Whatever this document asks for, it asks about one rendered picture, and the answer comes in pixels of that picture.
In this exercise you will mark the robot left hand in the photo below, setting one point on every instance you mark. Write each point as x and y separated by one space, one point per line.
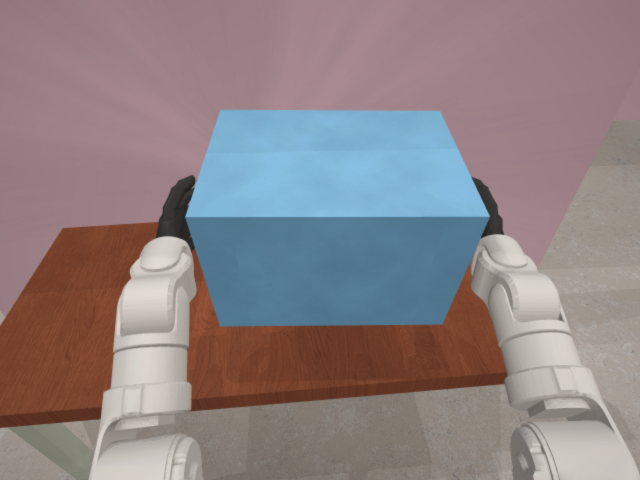
173 222

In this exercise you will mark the robot right hand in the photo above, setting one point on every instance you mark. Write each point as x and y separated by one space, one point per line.
495 222

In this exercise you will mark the carton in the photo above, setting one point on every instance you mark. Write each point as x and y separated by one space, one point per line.
334 217

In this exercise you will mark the robot left forearm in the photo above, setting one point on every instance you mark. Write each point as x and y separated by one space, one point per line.
149 374

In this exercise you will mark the robot left upper arm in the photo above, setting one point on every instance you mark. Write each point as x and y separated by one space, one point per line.
166 457

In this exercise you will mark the robot right forearm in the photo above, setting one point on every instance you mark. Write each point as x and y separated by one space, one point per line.
545 374

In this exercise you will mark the table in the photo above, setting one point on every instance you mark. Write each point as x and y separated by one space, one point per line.
56 348

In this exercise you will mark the robot right upper arm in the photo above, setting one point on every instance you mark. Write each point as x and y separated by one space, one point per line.
569 450

